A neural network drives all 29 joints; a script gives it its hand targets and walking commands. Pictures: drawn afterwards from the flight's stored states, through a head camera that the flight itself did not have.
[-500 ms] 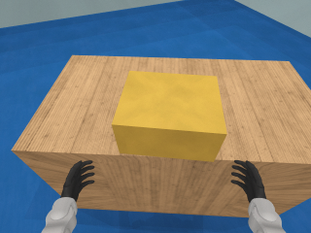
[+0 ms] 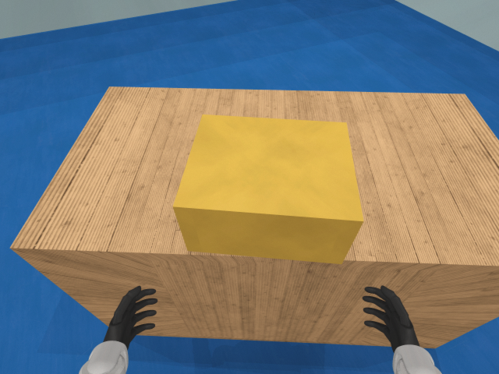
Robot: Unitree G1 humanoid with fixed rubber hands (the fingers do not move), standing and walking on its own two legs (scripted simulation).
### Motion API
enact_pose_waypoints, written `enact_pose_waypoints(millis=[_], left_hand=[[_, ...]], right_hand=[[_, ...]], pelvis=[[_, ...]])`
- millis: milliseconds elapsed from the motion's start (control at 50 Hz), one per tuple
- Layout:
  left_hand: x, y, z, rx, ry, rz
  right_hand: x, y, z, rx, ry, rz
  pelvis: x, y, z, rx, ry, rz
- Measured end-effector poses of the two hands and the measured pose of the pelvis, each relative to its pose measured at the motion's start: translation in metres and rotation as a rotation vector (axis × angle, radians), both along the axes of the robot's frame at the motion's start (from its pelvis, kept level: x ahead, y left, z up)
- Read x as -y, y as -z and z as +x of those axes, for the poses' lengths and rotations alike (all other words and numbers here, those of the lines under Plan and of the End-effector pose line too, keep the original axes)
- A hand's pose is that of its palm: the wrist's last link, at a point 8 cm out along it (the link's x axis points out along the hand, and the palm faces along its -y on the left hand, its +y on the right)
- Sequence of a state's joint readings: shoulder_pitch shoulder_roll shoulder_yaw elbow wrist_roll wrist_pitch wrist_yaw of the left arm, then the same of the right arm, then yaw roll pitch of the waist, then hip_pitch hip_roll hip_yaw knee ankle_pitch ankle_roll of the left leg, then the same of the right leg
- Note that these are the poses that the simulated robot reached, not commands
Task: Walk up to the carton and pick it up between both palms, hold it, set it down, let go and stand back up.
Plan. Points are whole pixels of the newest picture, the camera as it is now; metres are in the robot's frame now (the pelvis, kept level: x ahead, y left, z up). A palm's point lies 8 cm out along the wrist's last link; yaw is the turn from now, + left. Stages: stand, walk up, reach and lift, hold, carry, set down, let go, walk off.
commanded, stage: set down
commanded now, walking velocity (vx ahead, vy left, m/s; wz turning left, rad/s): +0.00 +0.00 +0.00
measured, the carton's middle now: (268, 185) +0.47 +0.00 -0.02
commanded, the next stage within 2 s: let go in 0.66 s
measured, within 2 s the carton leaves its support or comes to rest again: neither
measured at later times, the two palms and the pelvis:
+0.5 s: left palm (128, 354) +0.16 +0.23 -0.09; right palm (404, 359) +0.16 -0.21 -0.08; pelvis +0.01 +0.00 +0.00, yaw -1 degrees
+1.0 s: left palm (133, 356) +0.16 +0.22 -0.09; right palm (410, 373) +0.14 -0.22 -0.08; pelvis +0.00 +0.00 +0.00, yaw -1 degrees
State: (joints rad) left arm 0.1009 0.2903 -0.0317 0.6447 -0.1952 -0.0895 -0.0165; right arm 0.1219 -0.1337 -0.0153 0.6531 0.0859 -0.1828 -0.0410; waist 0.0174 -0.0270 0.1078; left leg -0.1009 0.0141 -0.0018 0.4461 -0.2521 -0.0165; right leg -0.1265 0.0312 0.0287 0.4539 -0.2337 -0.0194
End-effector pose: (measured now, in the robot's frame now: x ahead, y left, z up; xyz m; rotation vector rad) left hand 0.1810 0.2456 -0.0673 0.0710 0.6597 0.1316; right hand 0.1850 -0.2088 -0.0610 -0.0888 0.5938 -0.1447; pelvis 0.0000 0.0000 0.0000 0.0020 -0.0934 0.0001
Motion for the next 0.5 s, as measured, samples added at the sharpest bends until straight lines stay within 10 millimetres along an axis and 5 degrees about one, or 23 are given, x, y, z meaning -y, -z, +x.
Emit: enact_pose_waypoints(millis=[500], left_hand=[[0.014,0.018,-0.02,-0.172,0.021,0.046]], right_hand=[[0.003,0.015,-0.026,-0.125,-0.062,-0.064]], pelvis=[[-0.002,-0.003,0.009,0.026,0.016,-0.005]])
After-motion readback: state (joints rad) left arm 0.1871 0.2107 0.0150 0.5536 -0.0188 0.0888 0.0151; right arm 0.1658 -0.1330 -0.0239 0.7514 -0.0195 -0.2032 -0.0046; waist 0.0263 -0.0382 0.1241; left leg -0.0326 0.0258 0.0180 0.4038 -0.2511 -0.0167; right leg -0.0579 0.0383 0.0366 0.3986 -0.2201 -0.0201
